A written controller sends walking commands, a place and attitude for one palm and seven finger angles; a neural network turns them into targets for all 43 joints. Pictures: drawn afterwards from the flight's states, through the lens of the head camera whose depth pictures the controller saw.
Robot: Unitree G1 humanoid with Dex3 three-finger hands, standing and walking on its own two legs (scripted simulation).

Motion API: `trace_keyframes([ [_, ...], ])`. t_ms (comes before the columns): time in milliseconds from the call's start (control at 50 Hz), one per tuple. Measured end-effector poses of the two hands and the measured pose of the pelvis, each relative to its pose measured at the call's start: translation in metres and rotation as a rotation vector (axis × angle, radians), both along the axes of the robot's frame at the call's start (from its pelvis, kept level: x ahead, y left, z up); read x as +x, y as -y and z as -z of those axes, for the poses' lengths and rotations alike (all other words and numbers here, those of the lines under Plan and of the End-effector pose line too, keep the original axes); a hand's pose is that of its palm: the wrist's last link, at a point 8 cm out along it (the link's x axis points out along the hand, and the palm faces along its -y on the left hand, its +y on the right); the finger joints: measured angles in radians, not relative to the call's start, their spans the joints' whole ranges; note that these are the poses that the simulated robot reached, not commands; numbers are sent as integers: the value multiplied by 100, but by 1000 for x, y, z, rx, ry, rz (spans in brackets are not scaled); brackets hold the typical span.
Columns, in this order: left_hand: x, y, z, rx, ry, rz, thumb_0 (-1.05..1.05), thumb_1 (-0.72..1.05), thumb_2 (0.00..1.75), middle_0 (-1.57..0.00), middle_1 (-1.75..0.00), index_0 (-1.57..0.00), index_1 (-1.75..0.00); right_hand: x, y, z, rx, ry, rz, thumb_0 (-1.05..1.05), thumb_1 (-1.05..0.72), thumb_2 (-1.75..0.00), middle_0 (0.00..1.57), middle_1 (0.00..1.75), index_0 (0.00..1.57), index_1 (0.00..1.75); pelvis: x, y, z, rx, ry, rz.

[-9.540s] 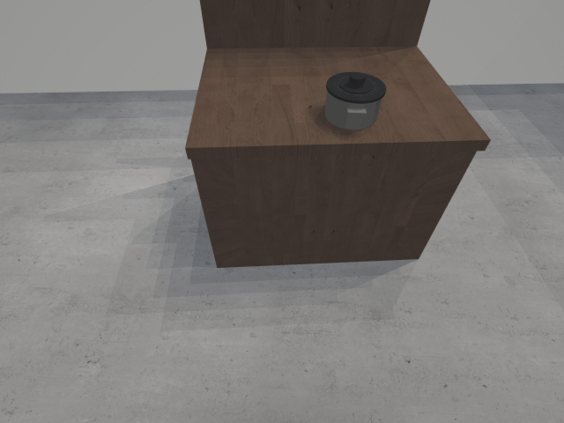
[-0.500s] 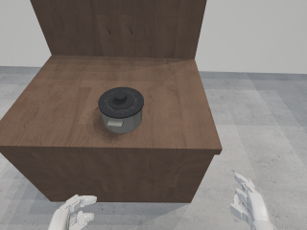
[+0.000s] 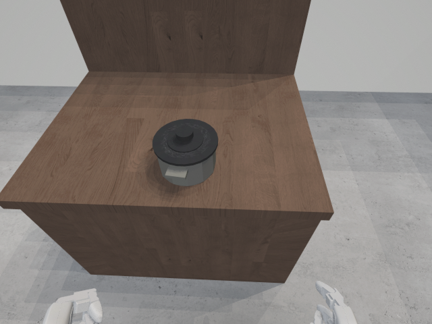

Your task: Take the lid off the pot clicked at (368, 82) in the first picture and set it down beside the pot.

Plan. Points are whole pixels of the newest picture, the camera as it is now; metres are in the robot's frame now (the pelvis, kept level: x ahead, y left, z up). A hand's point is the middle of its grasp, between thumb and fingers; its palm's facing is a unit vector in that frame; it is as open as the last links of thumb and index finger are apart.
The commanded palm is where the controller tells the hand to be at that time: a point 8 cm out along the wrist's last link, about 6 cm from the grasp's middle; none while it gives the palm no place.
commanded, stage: raise the hand higher, near the body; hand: left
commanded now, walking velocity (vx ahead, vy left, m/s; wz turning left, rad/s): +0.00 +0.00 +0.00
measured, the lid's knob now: (184, 133) +0.56 +0.13 +0.02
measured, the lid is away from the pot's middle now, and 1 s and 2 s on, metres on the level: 0.00 0.00 0.00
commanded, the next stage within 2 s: reach forward and open the fingers in 0.64 s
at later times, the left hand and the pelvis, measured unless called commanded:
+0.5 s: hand (79, 282) +0.16 +0.23 +0.06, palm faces +0.27 -0.89 -0.37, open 3.1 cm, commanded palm +0.12 +0.27 +0.09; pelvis +0.02 +0.01 +0.00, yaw +0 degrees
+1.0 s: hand (49, 254) +0.19 +0.27 +0.09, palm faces +0.01 -0.14 -0.99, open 2.9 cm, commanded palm +0.17 +0.27 +0.14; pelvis +0.00 +0.01 +0.01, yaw -2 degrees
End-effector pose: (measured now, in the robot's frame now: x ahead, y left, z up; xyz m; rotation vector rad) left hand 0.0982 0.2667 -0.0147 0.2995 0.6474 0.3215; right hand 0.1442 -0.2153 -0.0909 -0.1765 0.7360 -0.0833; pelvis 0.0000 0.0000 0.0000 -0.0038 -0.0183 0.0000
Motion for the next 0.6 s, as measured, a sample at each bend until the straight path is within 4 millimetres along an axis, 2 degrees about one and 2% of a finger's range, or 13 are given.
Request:
trace_keyframes([
  [80, 8, 5, -19, -1, 68, 44, 2, 90, 90, -128, -149, -129, -150, 7, 5, -7, -24, 36, 5, 2, -90, -90, 21, 30, 20, 30, 5, -4, -1, -1, 7, 6],
  [140, 13, 4, -34, 15, 136, 52, 2, 90, 90, -128, -150, -129, -150, 19, 6, -14, -34, 75, 8, 2, -90, -90, 20, 30, 20, 30, 9, -7, -2, -2, 12, 4],
  [200, 15, 2, -39, 20, 165, 52, 1, 90, 90, -129, -150, -129, -150, 34, 6, -22, -38, 115, 5, 2, -90, -90, 20, 30, 20, 30, 10, -7, -2, -4, 17, 4],
  [260, 18, 3, -49, 21, 201, 64, 2, 90, 90, -129, -150, -129, -150, 48, 2, -32, -42, 164, -20, 1, -90, -90, 20, 30, 20, 30, 12, -8, -3, -6, 25, 3],
  [380, 25, -1, -81, 75, 323, 68, 2, 90, 90, -129, -150, -129, -150, 69, -13, -41, -18, 219, -65, 1, -90, -90, 20, 30, 20, 30, 16, -10, -4, -8, 34, -2],
  [460, 30, -3, -89, 84, 353, 67, 2, 90, 90, -129, -150, -130, -150, 72, -22, -41, -3, 215, -94, 1, -90, -90, 20, 30, 20, 30, 16, -9, -5, -8, 39, -2],
  [600, 38, -7, -125, 163, 465, 90, 2, 89, 90, -129, -150, -130, -150, 63, -27, -32, 21, 174, -109, 1, -90, -90, 20, 30, 20, 30, 17, -8, -6, -9, 46, -2],
])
